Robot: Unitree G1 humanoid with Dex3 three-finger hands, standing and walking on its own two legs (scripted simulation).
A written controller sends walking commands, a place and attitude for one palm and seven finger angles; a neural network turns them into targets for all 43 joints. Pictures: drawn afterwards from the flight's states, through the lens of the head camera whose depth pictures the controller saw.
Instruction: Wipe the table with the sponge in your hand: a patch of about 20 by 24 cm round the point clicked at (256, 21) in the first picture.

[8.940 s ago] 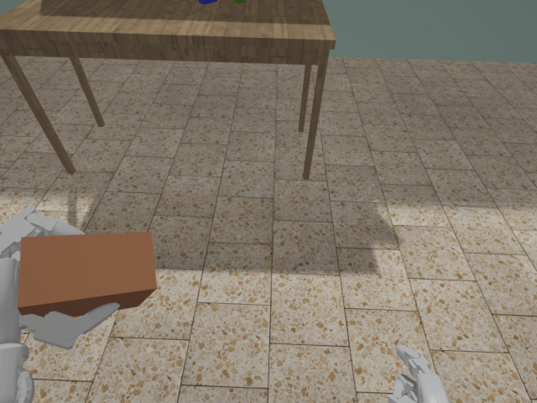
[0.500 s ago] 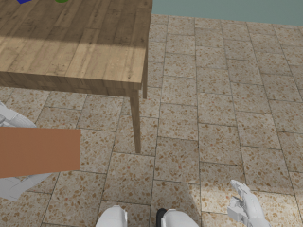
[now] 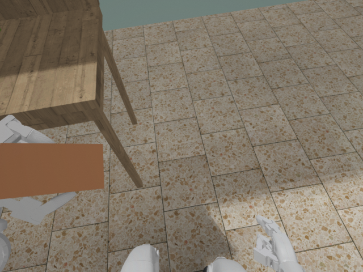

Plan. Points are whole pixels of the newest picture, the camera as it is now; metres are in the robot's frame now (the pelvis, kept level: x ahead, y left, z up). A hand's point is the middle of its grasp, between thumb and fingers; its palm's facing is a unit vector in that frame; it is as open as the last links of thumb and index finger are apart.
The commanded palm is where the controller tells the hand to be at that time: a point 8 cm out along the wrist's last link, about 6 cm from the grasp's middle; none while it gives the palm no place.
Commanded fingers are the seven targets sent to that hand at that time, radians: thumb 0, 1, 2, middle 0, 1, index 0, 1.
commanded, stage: turn to face it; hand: left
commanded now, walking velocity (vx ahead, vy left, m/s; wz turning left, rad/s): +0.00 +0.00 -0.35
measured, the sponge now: (67, 170) +0.25 +0.19 +0.16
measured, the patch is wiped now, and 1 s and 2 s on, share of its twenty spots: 0.00 0.00 0.00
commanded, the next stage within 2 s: take the last steps up to it in 0.28 s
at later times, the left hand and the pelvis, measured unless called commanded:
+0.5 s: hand (22, 213) +0.18 +0.20 +0.19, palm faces +0.30 -0.86 -0.41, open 10.3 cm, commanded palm +0.13 +0.25 +0.19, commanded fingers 0.00 0.10 1.30 -1.20 -1.60 -1.20 -1.60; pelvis -0.06 -0.01 +0.01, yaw -7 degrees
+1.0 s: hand out of the picture +0.17 +0.26 +0.19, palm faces +0.32 -0.81 -0.49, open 10.3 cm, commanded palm +0.12 +0.31 +0.19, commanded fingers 0.00 0.10 1.30 -1.20 -1.60 -1.20 -1.60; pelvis -0.06 +0.04 +0.01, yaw -6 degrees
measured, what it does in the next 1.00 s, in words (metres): steps on the spot: left foot, then left foot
